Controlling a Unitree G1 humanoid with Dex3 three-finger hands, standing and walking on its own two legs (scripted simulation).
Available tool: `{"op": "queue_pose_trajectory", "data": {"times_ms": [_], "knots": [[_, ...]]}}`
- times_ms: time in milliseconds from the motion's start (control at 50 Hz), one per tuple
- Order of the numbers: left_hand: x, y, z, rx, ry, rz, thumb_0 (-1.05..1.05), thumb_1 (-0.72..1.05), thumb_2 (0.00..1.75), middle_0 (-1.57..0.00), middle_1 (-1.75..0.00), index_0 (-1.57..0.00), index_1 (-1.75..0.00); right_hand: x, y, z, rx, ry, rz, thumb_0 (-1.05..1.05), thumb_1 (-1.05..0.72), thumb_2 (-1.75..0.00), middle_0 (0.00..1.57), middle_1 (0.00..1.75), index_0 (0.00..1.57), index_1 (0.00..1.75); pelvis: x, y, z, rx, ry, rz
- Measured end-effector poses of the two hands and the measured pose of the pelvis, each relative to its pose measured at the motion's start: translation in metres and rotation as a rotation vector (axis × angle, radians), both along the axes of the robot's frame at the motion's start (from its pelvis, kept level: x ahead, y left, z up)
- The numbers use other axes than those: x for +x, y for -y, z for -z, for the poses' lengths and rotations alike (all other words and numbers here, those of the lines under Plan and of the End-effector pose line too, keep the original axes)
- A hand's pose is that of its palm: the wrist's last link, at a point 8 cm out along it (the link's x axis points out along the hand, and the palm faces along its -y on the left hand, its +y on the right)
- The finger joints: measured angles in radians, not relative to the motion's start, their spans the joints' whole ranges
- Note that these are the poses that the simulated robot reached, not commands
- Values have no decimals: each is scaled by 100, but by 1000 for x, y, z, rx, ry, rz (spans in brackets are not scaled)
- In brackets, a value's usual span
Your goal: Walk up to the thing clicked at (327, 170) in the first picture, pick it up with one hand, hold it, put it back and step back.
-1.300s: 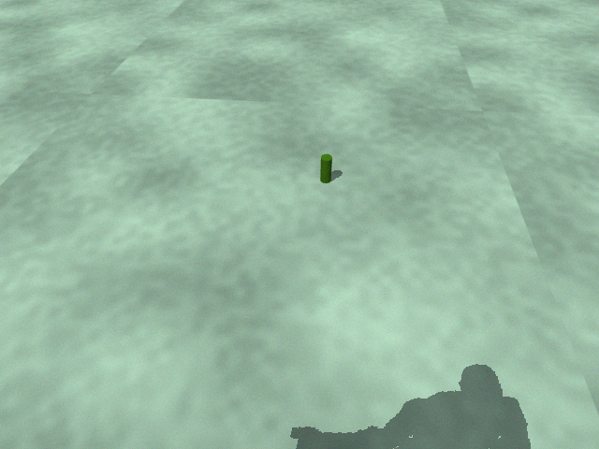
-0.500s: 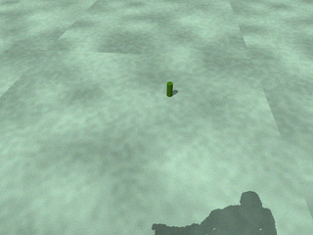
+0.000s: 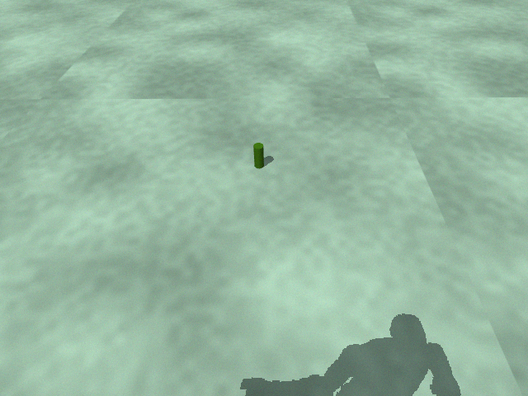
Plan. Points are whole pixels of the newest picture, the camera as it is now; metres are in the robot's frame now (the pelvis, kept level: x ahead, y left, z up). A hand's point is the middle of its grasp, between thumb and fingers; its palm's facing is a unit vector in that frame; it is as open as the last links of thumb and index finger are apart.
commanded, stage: walk up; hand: left
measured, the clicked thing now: (258, 155) +1.47 +0.03 -0.70
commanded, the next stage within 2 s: none
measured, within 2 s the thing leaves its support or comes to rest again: neither
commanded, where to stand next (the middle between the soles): +1.06 -0.16 m, yaw -10 degrees
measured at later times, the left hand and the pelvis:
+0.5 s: hand (165, 369) +0.23 +0.20 -0.15, palm faces -0.09 -0.94 -0.33, open 7.4 cm; pelvis +0.19 -0.07 -0.01, yaw -6 degrees
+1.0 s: hand (211, 204) +0.60 +0.14 -0.13, palm faces -0.23 -0.88 -0.42, open 7.4 cm; pelvis +0.43 -0.11 -0.03, yaw -10 degrees
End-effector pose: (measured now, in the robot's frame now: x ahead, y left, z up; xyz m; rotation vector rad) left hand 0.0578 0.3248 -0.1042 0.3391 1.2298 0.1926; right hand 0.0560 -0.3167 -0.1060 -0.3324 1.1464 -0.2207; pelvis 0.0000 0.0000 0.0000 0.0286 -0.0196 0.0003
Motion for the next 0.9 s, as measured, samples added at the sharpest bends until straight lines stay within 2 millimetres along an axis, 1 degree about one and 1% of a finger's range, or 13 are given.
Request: {"op": "queue_pose_trajectory", "data": {"times_ms": [60,100,140,180,240,360,420,480,580,640,760,840,900], "knots": [[26,8,-7,17,17,34,1,91,90,-20,-30,-20,-30,-4,29,3,-17,-31,31,1,-90,-90,21,31,21,30,17,15,3,2,8,28],[46,16,-10,37,31,54,1,91,90,-20,-30,-20,-30,0,50,9,-24,-43,52,1,-90,-90,21,31,21,30,31,28,9,4,15,45],[64,25,-7,67,56,68,1,91,90,-20,-30,-20,-30,9,71,20,-34,-50,63,1,-90,-90,21,31,21,30,46,43,20,-5,22,55],[76,36,-5,86,94,59,1,91,90,-20,-30,-20,-30,24,85,28,-40,-65,67,1,-90,-90,21,30,21,30,58,55,27,-27,29,51],[85,55,-7,66,99,38,1,91,90,-20,-30,-20,-30,57,90,25,-19,-50,55,2,-91,-90,21,30,20,30,78,63,20,-37,33,60],[107,81,-8,13,35,38,1,90,90,-20,-30,-21,-30,128,84,4,28,36,7,1,-91,-90,21,30,20,30,124,73,4,-46,22,88],[129,85,-2,-8,16,47,1,90,90,-20,-30,-21,-30,159,81,-3,28,41,-7,1,-91,-90,21,30,20,30,152,74,3,-52,13,98],[158,83,8,-24,12,56,1,90,90,-20,-30,-21,-30,194,78,-6,11,38,-14,1,-91,-90,21,30,20,30,183,72,7,-64,7,102],[223,70,31,-32,-3,84,1,90,90,-20,-30,-21,-30,259,70,-6,-34,90,-12,1,-91,-90,21,30,21,30,241,59,22,-42,10,119],[270,69,31,-24,-6,125,1,90,90,-20,-30,-21,-30,281,64,-13,-35,146,29,1,-91,-90,21,30,21,30,269,55,19,-35,14,134],[373,77,10,-21,82,215,1,91,90,-20,-30,-21,-30,291,65,-22,-27,119,109,1,-90,-90,21,30,21,30,323,61,6,-16,23,167],[436,92,-4,-16,128,262,1,91,90,-20,-30,-20,-30,291,76,-15,-15,50,142,1,-90,-90,21,30,21,30,357,71,3,-9,25,178],[480,108,-11,-3,153,291,1,91,90,-20,-30,-20,-30,297,90,-3,1,8,170,1,-90,-90,21,31,21,30,385,83,7,-1,25,183]]}}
